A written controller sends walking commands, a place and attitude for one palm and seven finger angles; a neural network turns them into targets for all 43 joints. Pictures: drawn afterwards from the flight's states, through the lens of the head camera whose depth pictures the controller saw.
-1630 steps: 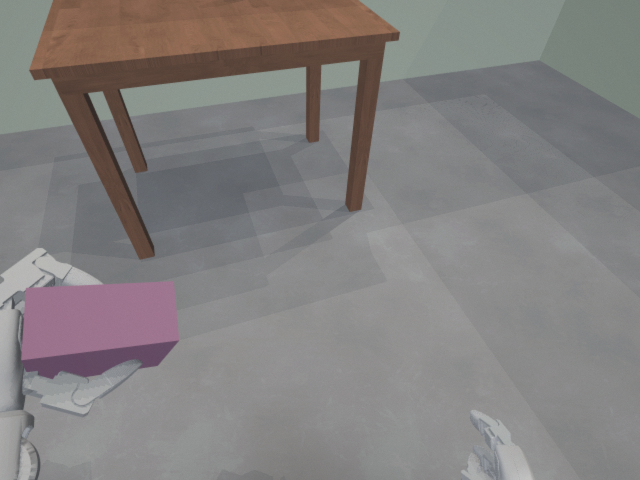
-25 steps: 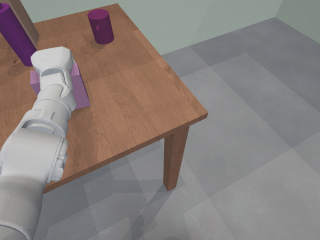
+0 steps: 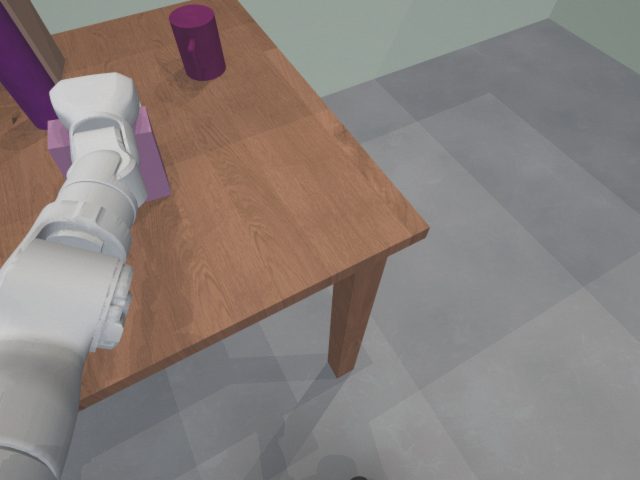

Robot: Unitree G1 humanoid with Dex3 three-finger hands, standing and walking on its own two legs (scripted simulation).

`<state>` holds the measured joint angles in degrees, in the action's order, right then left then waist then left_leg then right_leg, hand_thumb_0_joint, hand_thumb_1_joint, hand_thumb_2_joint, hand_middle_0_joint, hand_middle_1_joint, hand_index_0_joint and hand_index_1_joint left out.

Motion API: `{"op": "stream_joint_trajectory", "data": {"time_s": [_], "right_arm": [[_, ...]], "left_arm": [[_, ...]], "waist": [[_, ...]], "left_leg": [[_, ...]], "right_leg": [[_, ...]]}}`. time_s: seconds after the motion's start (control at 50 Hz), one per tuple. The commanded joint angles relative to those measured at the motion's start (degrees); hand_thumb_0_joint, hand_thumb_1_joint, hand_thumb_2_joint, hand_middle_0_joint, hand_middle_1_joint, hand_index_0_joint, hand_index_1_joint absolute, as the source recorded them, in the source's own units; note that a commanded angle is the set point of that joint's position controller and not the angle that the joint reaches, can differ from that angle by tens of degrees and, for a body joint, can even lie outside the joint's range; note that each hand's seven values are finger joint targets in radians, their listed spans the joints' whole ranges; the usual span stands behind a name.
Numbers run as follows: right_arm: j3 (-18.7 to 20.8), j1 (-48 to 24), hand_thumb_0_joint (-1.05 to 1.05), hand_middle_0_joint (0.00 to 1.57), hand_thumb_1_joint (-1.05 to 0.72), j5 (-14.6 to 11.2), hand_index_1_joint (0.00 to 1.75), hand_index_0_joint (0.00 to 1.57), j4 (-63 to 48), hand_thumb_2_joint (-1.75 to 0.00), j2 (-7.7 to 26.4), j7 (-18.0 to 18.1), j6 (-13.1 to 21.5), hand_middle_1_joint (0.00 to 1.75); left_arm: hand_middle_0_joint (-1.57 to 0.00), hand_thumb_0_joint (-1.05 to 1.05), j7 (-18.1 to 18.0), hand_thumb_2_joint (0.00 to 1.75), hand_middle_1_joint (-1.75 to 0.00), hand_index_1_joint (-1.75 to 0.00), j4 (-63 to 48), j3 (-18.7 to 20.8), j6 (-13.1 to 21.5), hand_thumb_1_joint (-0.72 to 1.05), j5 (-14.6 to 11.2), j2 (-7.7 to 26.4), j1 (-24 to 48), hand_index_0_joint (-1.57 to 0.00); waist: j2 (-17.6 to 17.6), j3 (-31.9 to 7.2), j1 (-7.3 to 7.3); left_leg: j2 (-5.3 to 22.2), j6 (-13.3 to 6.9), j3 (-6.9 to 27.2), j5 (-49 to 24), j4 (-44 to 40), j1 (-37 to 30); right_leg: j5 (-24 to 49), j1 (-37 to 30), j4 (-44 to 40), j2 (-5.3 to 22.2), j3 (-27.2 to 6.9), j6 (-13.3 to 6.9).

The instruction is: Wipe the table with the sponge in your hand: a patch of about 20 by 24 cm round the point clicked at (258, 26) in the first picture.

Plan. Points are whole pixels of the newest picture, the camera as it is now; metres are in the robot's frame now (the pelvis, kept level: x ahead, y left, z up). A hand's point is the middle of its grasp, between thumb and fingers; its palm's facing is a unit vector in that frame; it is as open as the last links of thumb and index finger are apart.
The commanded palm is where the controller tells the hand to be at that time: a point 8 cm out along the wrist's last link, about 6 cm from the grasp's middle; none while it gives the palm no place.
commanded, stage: wipe back along the third lane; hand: left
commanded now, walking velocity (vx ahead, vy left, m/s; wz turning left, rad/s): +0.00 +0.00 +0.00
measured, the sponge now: (119, 171) +0.51 +0.23 +0.07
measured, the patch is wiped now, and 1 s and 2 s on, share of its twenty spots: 0.65 0.70 0.70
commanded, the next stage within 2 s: slide back across to the middle lane in 1.54 s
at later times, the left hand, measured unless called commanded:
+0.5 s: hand (121, 167) +0.47 +0.21 +0.12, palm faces -0.03 +0.02 -1.00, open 9.9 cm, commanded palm +0.44 +0.19 +0.16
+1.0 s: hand (133, 198) +0.43 +0.18 +0.12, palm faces +0.01 +0.02 -1.00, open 9.9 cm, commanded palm +0.38 +0.17 +0.15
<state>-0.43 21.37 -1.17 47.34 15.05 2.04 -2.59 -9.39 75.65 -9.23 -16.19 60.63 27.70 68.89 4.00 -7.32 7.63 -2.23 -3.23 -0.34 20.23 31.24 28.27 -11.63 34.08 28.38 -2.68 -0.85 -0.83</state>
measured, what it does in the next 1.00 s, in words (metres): stands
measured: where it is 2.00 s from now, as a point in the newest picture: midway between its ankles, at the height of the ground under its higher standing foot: outside the picture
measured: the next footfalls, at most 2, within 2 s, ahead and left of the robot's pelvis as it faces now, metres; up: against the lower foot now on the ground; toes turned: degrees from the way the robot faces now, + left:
none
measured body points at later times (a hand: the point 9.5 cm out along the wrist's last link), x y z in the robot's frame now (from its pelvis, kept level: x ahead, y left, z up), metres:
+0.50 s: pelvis +0.02 +0.00 +0.01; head +0.06 -0.02 +0.45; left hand +0.47 +0.20 +0.17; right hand +0.17 -0.24 -0.13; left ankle -0.07 +0.08 -0.73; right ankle +0.01 -0.11 -0.73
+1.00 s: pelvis +0.01 -0.01 +0.01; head +0.03 -0.04 +0.45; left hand +0.42 +0.18 +0.17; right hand +0.17 -0.23 -0.13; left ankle -0.07 +0.08 -0.73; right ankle +0.01 -0.11 -0.73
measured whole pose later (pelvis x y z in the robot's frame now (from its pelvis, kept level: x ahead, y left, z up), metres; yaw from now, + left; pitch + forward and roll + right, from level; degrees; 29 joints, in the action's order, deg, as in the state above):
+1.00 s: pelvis +0.01 -0.01 +0.01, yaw +2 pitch +7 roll +0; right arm -1.9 7.3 -2.9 44.1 15.0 1.3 -8.7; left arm -5.8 40.8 -19.6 -31.1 57.0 13.1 44.1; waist 4.6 -6.8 -2.6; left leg -3.3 -2.9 0.8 19.8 26.7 14.1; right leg -14.7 21.8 29.0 -1.3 0.4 -1.5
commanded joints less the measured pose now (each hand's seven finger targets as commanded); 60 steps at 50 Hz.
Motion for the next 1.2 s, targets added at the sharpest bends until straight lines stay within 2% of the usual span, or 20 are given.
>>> {"op": "stream_joint_trajectory", "data": {"time_s": [0.0,0.1,0.16,0.22,0.28,0.36,0.38,0.44,0.48,0.54,0.58,0.64,0.68,0.72,0.78,0.84,0.96,0.98,1.06,1.18], "right_arm": [[2.98,2.71,0.00,0.20,-0.90,-0.60,0.30,0.20,-4.58,-0.90,8.11,0.01,0.96,0.30],[3.29,0.34,0.00,0.20,-0.90,-0.42,0.30,0.20,-3.89,-0.90,7.80,-1.20,0.08,0.30],[3.07,-2.23,0.00,0.20,-0.90,-0.47,0.30,0.20,-4.13,-0.90,7.57,-1.64,-0.73,0.30],[2.82,-4.65,0.00,0.20,-0.90,-0.44,0.30,0.20,-4.63,-0.90,7.57,-1.48,-1.71,0.30],[2.59,-7.12,0.00,0.20,-0.90,-0.61,0.30,0.20,-5.70,-0.90,7.37,-1.09,-2.45,0.30],[2.26,-9.85,0.00,0.20,-0.90,-0.77,0.30,0.20,-6.86,-0.90,7.13,-0.58,-3.27,0.30],[2.05,-10.93,0.00,0.20,-0.90,-0.82,0.30,0.20,-7.43,-0.90,7.20,-0.34,-3.53,0.30],[1.58,-12.18,0.00,0.20,-0.90,-0.96,0.30,0.20,-7.81,-0.90,6.62,-0.05,-3.82,0.30],[1.71,-13.39,0.00,0.20,-0.90,-0.96,0.30,0.20,-8.58,-0.90,6.71,-0.08,-4.23,0.30],[1.49,-14.72,0.00,0.20,-0.90,-1.00,0.30,0.20,-8.88,-0.90,5.98,-0.50,-4.44,0.30],[1.47,-15.85,0.00,0.20,-0.90,-0.92,0.30,0.20,-9.28,-0.90,6.35,-0.46,-4.71,0.30],[1.16,-17.20,0.00,0.20,-0.90,-1.19,0.30,0.20,-10.04,-0.90,5.95,-0.63,-4.83,0.30],[1.30,-17.96,0.00,0.20,-0.90,-1.30,0.30,0.20,-10.24,-0.90,6.21,-0.55,-4.88,0.30],[0.97,-18.58,0.00,0.20,-0.90,-1.42,0.30,0.20,-10.52,-0.90,6.07,-0.70,-4.82,0.30],[0.90,-19.79,0.00,0.20,-0.90,-1.58,0.30,0.20,-10.81,-0.90,6.43,-0.34,-4.68,0.30],[0.68,-20.22,0.00,0.20,-0.90,-1.76,0.30,0.20,-10.88,-0.90,5.88,-0.27,-4.22,0.30],[0.69,-21.42,0.00,0.20,-0.90,-1.89,0.30,0.20,-11.49,-0.90,5.72,-0.68,-3.74,0.30],[0.72,-21.95,0.00,0.20,-0.90,-1.98,0.30,0.20,-11.91,-0.90,5.93,-0.68,-3.93,0.30],[0.34,-23.23,0.00,0.20,-0.90,-2.19,0.30,0.20,-12.15,-0.90,5.38,-0.81,-3.74,0.30],[-0.28,-25.57,0.00,0.20,-0.90,-2.30,0.30,0.20,-12.77,-0.90,5.37,-0.18,-3.87,0.30]], "left_arm": [[-1.20,0.00,-0.61,1.30,-1.60,-1.60,-9.62,-2.27,1.48,0.10,-2.78,1.44,15.10,-1.20],[-1.20,0.00,-0.94,1.30,-1.60,-1.60,-15.26,-3.33,-1.01,0.10,-2.83,-1.39,12.41,-1.20],[-1.20,0.00,-0.35,1.30,-1.60,-1.60,-16.26,-4.82,-3.55,0.10,-3.37,-4.30,9.27,-1.20],[-1.20,0.00,0.29,1.30,-1.60,-1.60,-18.35,-3.04,-5.34,0.10,-3.42,-2.62,7.48,-1.20],[-1.20,0.00,1.68,1.30,-1.60,-1.60,-21.23,-5.63,-6.44,0.10,-2.96,-5.88,8.30,-1.20],[-1.20,0.00,2.46,1.30,-1.60,-1.60,-23.58,-4.82,-7.15,0.10,-2.99,-5.07,5.72,-1.20],[-1.20,0.00,2.66,1.30,-1.60,-1.60,-24.66,-3.98,-7.09,0.10,-2.86,-4.07,6.07,-1.20],[-1.20,0.00,2.74,1.30,-1.60,-1.60,-25.09,-6.43,-7.51,0.10,-2.48,-6.61,5.66,-1.20],[-1.20,0.00,2.72,1.30,-1.60,-1.60,-27.58,-4.09,-7.72,0.10,-1.77,-4.46,3.65,-1.20],[-1.20,0.00,2.83,1.30,-1.60,-1.60,-29.66,-8.85,-8.84,0.10,-1.82,-9.73,3.67,-1.20],[-1.20,0.00,2.78,1.30,-1.60,-1.60,-30.72,-5.77,-9.46,0.10,-1.61,-6.85,1.11,-1.20],[-1.20,0.00,3.11,1.30,-1.60,-1.60,-33.41,-8.76,-10.60,0.10,-2.87,-10.18,-1.33,-1.20],[-1.20,0.00,3.36,1.30,-1.60,-1.60,-34.62,-6.80,-11.24,0.10,-2.76,-8.39,-3.08,-1.20],[-1.20,0.00,3.61,1.30,-1.60,-1.60,-36.36,-10.22,-12.06,0.10,-3.10,-11.84,-3.27,-1.20],[-1.20,0.00,3.98,1.30,-1.60,-1.60,-37.14,-6.46,-13.06,0.10,-3.02,-7.76,-5.61,-1.20],[-1.20,0.00,4.18,1.30,-1.60,-1.60,-38.75,-9.76,-13.66,0.10,-3.31,-11.15,-6.05,-1.20],[-1.20,0.00,4.48,1.30,-1.60,-1.60,-41.84,-11.50,-14.23,0.10,-2.90,-13.32,-9.42,-1.20],[-1.20,0.00,4.35,1.30,-1.60,-1.60,-42.77,-8.24,-14.18,0.10,-2.74,-9.91,-10.83,-1.20],[-1.20,0.00,4.06,1.30,-1.60,-1.60,-43.92,-11.24,-15.28,0.10,-3.20,-13.21,-12.34,-1.20],[-1.20,0.00,3.81,1.30,-1.60,-1.60,-45.34,-7.81,-17.05,0.10,-3.41,-9.04,-12.12,-1.20]], "waist": [[-3.92,-20.65,-1.33],[-0.73,-20.52,-3.35],[-3.12,-18.04,-3.93],[-3.45,-18.47,-5.16],[-5.23,-18.19,-4.89],[-7.98,-18.01,-5.46],[-7.04,-18.87,-6.27],[-8.15,-16.95,-5.66],[-6.94,-19.50,-7.16],[-4.83,-17.57,-6.41],[-4.81,-18.64,-7.89],[-5.54,-18.21,-7.73],[-6.58,-19.01,-8.70],[-6.65,-17.30,-8.07],[-8.68,-17.42,-9.60],[-8.51,-15.91,-8.98],[-7.96,-15.07,-9.84],[-7.95,-16.30,-10.88],[-8.83,-13.68,-10.53],[-9.56,-12.62,-11.46]], "left_leg": [[2.37,2.47,1.68,-33.14,-1.81,-8.83],[2.69,3.33,1.80,-40.37,-2.10,-13.04],[2.20,3.12,1.10,-38.94,-2.63,-12.68],[1.92,3.00,0.48,-39.78,-3.11,-12.96],[1.93,2.80,0.70,-40.57,-3.57,-14.20],[1.41,2.50,0.07,-37.60,-3.80,-14.34],[1.35,2.53,-0.02,-37.66,-4.16,-14.37],[0.96,2.39,-0.23,-35.98,-4.24,-13.97],[1.10,2.51,-0.25,-38.69,-3.82,-14.95],[0.94,2.75,-0.38,-38.29,-3.47,-16.05],[1.02,2.91,-0.24,-39.34,-3.65,-16.06],[0.55,2.69,-0.61,-37.09,-3.80,-15.33],[0.92,2.74,-0.23,-38.03,-4.10,-15.78],[0.55,2.65,-0.30,-36.22,-4.16,-15.54],[0.52,2.36,-0.24,-33.77,-4.98,-14.55],[0.01,2.05,-0.63,-31.81,-5.04,-14.44],[0.00,2.24,-0.37,-30.62,-5.21,-15.22],[0.32,2.38,0.03,-31.08,-5.32,-15.10],[-0.17,2.13,-0.61,-27.01,-5.82,-14.13],[-0.33,1.70,-0.78,-22.12,-6.83,-12.74]], "right_leg": [[21.04,-19.19,0.99,-0.32,2.25,-1.01],[22.93,-19.75,1.02,-0.37,2.51,-1.56],[23.59,-21.02,0.49,-0.28,2.75,-1.67],[26.00,-23.62,0.82,0.09,2.71,-1.89],[26.64,-23.87,0.62,0.42,2.87,-1.86],[26.31,-25.42,0.69,0.77,2.70,-1.66],[26.75,-26.25,0.59,1.00,2.34,-1.90],[26.32,-25.94,0.84,1.23,2.61,-1.82],[28.05,-27.17,0.94,1.33,2.04,-2.07],[26.32,-25.10,1.08,1.30,2.55,-2.11],[26.86,-26.11,1.02,1.25,2.28,-2.51],[26.94,-27.39,1.26,1.46,2.41,-2.32],[26.85,-27.83,1.14,1.37,2.38,-2.54],[25.85,-27.10,1.31,1.31,2.70,-2.41],[25.16,-28.87,0.92,1.40,2.26,-2.64],[24.76,-28.70,1.00,1.56,2.40,-2.46],[21.88,-27.59,0.92,1.35,2.47,-2.78],[21.70,-28.32,0.92,1.26,2.19,-3.02],[19.57,-28.04,0.80,1.38,2.57,-2.91],[16.38,-29.17,-0.32,1.56,1.63,-2.84]]}}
